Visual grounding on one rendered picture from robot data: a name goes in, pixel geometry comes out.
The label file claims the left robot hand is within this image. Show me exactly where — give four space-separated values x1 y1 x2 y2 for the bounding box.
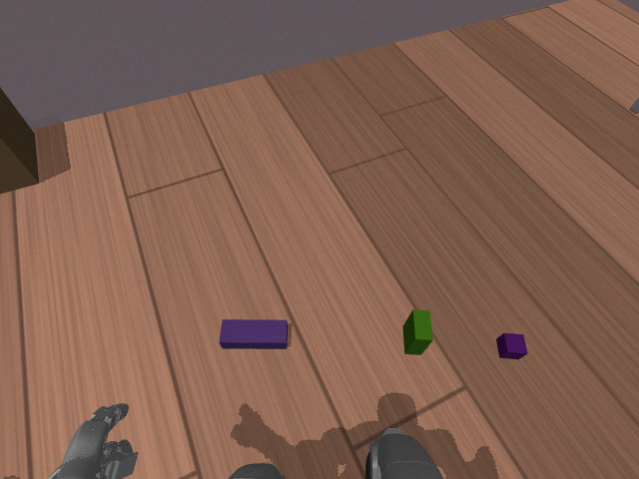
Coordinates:
61 403 138 479

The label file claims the left robot arm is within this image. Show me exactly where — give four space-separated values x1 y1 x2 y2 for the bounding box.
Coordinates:
49 458 102 479

